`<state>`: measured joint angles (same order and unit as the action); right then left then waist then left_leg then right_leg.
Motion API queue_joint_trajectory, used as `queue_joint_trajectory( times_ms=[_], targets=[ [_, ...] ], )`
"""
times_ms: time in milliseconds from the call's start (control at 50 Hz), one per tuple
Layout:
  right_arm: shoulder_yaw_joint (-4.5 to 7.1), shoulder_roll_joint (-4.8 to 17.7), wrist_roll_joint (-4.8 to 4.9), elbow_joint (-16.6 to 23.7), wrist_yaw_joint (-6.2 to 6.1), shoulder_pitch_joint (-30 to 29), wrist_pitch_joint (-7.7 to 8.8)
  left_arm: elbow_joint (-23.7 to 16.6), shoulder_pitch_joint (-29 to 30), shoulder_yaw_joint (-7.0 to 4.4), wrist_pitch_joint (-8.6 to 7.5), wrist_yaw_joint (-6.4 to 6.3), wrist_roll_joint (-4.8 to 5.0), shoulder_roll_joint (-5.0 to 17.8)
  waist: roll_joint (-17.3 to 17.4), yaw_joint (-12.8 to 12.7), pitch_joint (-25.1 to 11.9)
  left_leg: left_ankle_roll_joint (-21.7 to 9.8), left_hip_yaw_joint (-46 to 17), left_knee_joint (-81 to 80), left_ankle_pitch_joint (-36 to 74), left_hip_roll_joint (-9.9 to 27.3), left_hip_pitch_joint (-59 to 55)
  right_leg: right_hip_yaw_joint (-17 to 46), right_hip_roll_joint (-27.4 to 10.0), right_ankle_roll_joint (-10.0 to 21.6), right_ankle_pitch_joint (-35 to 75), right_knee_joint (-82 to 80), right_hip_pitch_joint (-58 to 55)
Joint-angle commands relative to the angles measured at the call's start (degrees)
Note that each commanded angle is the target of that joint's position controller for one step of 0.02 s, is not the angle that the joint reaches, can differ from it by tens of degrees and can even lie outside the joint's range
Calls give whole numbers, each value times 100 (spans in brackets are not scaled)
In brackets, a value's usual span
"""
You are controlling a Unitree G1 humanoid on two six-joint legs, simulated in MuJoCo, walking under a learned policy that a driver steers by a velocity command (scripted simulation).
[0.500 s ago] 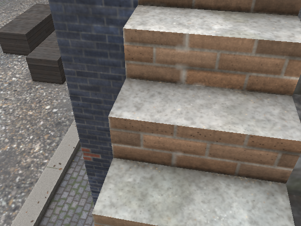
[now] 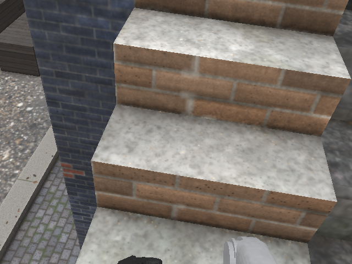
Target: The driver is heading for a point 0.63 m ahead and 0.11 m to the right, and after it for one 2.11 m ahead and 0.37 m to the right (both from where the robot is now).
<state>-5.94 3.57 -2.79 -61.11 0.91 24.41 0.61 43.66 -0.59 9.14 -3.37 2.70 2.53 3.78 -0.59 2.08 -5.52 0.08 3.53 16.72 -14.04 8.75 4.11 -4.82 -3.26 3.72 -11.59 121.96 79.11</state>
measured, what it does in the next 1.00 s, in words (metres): climbs: right foot 0.20 m higher, then left foot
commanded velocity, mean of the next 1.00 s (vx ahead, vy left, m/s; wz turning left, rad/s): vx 0.12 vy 0.00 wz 0.00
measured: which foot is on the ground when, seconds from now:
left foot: down 0.00-0.12, up 0.14-0.62, down 0.64-1.00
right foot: up 0.00-0.06, down 0.08-1.00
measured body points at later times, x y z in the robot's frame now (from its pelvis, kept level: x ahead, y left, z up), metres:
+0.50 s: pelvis +0.08 -0.08 +0.17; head +0.05 -0.12 +0.62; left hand +0.08 +0.13 +0.03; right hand +0.20 -0.26 +0.03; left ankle +0.11 +0.09 -0.41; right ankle +0.12 -0.13 -0.55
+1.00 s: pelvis +0.13 -0.07 +0.19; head +0.14 -0.08 +0.64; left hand +0.16 +0.14 +0.03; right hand +0.20 -0.29 +0.03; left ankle +0.14 +0.03 -0.55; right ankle +0.12 -0.13 -0.55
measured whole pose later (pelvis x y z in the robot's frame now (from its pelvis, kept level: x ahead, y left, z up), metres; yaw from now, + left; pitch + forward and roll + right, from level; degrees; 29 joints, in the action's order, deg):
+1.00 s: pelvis +0.13 -0.07 +0.19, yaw +1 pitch -1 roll +0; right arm -2.6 9.6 -0.4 -58.5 -0.6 10.8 -3.4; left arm 66.4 -12.0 2.8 -2.8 1.2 0.1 9.0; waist 1.4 0.1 0.5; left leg -2.1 0.3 29.0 -14.4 -1.1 14.1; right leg -7.2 3.7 5.9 -15.1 25.5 10.3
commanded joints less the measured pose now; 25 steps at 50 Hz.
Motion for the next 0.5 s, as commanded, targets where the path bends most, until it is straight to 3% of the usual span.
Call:
queue_joint_trajectory(
  times_ms=[20, 40, 60, 80, 100, 120, 140, 160, 180, 200, 220, 260, 300, 340, 360, 380, 440, 460, 480, 500],
  targets=[
    [254, 1233, 428, 157, -21, -409, 75, -609, 945, -194, -143, -14, -70, 489, 1279, -448, 33, -1314, 367, -1784, 4891, 460, 2000, -1025, 256, 388, -512, -3054, -4287],
    [328, 1538, 322, -33, -86, -82, 74, -414, 393, -370, -122, 1, -184, 671, 1648, -729, -459, -1447, 279, -1122, 7759, 651, 1003, -1146, 660, 361, -1138, -3352, -4868],
    [428, 1908, 239, -122, -90, -38, 32, -242, -342, -506, -74, 101, -170, 917, 2009, -1126, -650, -1376, 332, -140, 9232, 675, -335, -883, 724, 325, -1549, -4669, -4860],
    [493, 2058, 192, -64, -129, -125, -11, -81, -810, -518, -7, 199, -263, 869, 2152, -1263, -668, -1304, 191, 619, 8925, 774, -994, -408, 600, 378, -1651, -5781, -4892],
    [435, 1102, 147, -113, -129, 990, -46, 229, -596, -658, 50, 183, -348, 1089, 1075, -235, -940, -1095, 160, 1852, 8426, 259, 127, 1395, 25, 865, -1995, -6277, -5693],
    [444, 1205, 208, -25, -103, 559, -41, 733, -1872, -797, 221, 118, -382, 1399, -533, -683, -1651, -1187, -145, 2906, 4569, -22, 705, 3371, -681, 1042, -2984, -8357, -6420],
    [461, 846, 330, 322, 67, -400, -38, 1168, -2478, -834, 388, 25, -588, 1555, -1484, -805, -1730, -946, -712, 5495, 1165, -1006, 2041, 5209, -1227, 1235, -3863, -10541, -6653],
    [512, 545, 483, 707, 244, -1213, 86, 1304, -2066, -679, 338, -22, -696, 1107, -904, -636, -1165, -778, -1809, 7837, 714, -1384, 2608, 5681, -1517, 938, -3482, -10980, -5699],
    [485, 495, 472, 1196, 337, -1813, 155, 1334, -1250, -544, 278, -32, -668, 597, -802, -220, -177, -859, -1906, 8679, 484, -1250, 3307, 4610, -1304, 660, -3447, -10423, -4748],
    [490, 590, 383, 1418, 394, -1835, 134, 1429, -809, -477, 148, -3, -535, 322, -498, 157, 404, -961, -1817, 8726, 570, -1094, 3494, 3598, -1092, 395, -3015, -9868, -4278],
    [470, 632, 276, 1466, 375, -1647, 91, 1524, -547, -438, 49, 41, -421, 141, -113, 421, 658, -1026, -1650, 8706, 843, -998, 3539, 2752, -907, 154, -2725, -9367, -3995],
    [423, 628, 229, 1429, 411, -1315, 79, 1710, -752, -409, -122, 24, -362, -36, 202, 536, 646, -1082, -1567, 8909, 1377, -1188, 3638, 2004, -643, 130, -2090, -9278, -4249],
    [403, 588, 291, 1280, 390, -998, 55, 1696, -985, -399, -212, 35, -401, 104, 105, 556, 640, -984, -1565, 8940, 1761, -1370, 3949, 1747, -679, 175, -1483, -9562, -4736],
    [397, 657, 297, 1171, 351, -940, 15, 1614, -1087, -378, -196, -13, -451, 213, -63, 510, 585, -770, -1393, 8655, 2036, -1431, 4094, 1433, -609, 206, -1165, -9748, -5031],
    [355, 586, 305, 1233, 261, -1100, -1, 1567, -1247, -383, -161, -90, -444, 295, -205, 409, 634, -594, -1394, 8311, 1779, -1355, 4364, 1394, -675, 198, -1070, -9927, -5307],
    [356, 628, 285, 1215, 244, -1202, 25, 1594, -1327, -362, -181, -94, -481, 199, -200, 337, 586, -479, -1261, 8090, 1749, -1321, 4389, 1464, -645, 247, -987, -10051, -5419],
    [377, 622, 326, 1067, 158, -1188, -50, 1535, -1380, -362, -174, -222, -527, 189, -493, 228, 458, -214, -1079, 7551, 1902, -1158, 4353, 1381, -580, 410, -1031, -10115, -5633],
    [361, 672, 295, 1020, 119, -1143, -93, 1477, -1227, -385, -150, -291, -483, 297, -612, 233, 357, -129, -781, 7007, 1713, -1065, 3976, 1211, -516, 438, -1010, -10305, -5554],
    [278, 530, 243, 1097, 73, -1420, -146, 1366, -996, -366, -100, -387, -457, 202, -642, 251, 337, 6, -615, 5835, 1304, -794, 3363, 1076, -445, 369, -1075, -10553, -5332],
    [249, 434, 257, 1061, -9, -1360, -244, 1321, -745, -427, 10, -436, -394, 367, -927, 325, 365, 89, -189, 4878, 907, -842, 2691, 679, -245, 335, -870, -10664, -5192]
  ],
)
